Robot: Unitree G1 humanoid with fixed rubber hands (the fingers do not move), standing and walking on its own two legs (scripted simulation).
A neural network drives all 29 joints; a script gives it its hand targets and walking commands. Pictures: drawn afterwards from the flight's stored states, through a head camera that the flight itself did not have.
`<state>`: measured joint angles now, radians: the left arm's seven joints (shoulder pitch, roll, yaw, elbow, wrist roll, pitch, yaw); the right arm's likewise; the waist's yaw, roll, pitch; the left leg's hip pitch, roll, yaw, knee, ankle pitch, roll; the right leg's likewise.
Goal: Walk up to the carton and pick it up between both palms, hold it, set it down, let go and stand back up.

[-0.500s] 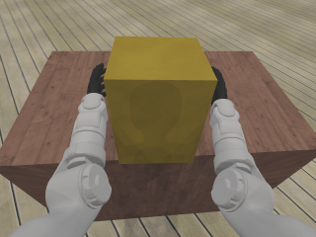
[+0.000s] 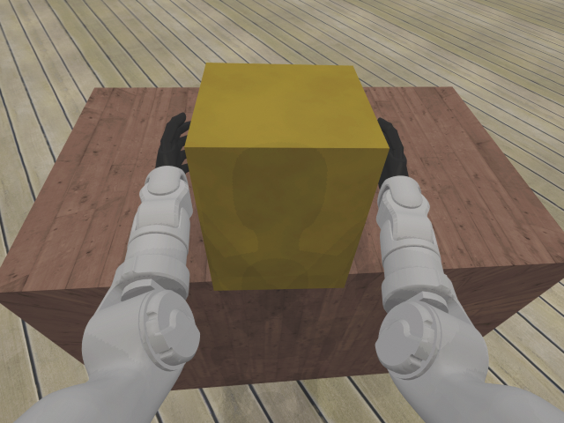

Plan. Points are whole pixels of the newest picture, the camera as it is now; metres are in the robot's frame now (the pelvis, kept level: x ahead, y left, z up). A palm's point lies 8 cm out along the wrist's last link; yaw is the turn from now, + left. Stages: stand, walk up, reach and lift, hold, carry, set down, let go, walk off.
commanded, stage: set down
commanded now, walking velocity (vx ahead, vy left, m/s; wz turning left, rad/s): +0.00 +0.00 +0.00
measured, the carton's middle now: (280, 183) +0.46 -0.03 +0.09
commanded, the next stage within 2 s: none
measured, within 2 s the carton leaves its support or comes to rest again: neither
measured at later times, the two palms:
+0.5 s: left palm (159, 159) +0.46 +0.14 +0.14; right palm (397, 158) +0.44 -0.20 +0.14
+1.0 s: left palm (135, 132) +0.45 +0.16 +0.20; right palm (439, 131) +0.42 -0.24 +0.20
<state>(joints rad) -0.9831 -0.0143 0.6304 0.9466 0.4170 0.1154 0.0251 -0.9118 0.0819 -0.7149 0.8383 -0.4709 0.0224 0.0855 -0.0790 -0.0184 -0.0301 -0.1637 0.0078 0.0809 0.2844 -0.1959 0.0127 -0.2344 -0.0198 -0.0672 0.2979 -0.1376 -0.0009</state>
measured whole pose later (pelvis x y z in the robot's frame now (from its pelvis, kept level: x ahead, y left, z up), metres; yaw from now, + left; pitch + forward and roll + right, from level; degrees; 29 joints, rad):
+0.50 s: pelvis -0.01 -0.01 -0.01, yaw -1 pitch +17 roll -1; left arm -1.23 0.25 -0.02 1.45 -0.20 0.02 0.14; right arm -1.17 -0.22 -0.13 1.37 0.17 0.02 -0.09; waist -0.05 -0.01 -0.24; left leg -0.53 0.06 0.05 0.47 -0.24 -0.01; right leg -0.54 0.03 -0.08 0.35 -0.10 -0.03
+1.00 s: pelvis -0.04 -0.03 -0.02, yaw +2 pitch +18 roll +0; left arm -1.37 0.42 -0.17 1.47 -0.39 0.09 0.06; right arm -1.29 -0.30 -0.05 1.30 0.32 0.19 -0.09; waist -0.13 -0.03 -0.26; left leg -0.59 0.03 -0.01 0.44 -0.16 -0.04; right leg -0.63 0.01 -0.10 0.40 -0.10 -0.06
